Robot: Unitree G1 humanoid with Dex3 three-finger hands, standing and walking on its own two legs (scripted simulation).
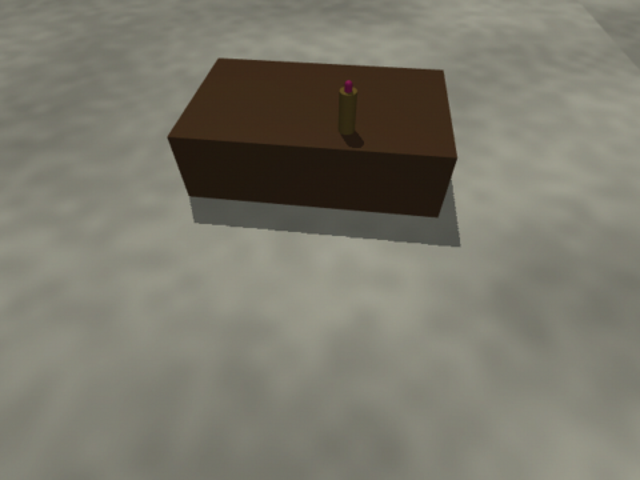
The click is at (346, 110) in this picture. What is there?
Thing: necked bottle
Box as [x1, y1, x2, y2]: [338, 80, 356, 134]
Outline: 349,80 347,80 345,82 345,86 340,88 339,90 338,130 343,134 349,134 354,130 356,89 351,86 352,84
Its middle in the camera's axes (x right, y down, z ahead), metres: +0.10 -0.50 +1.50
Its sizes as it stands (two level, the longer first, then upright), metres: 0.068 0.068 0.212
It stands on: a support 0.33 m high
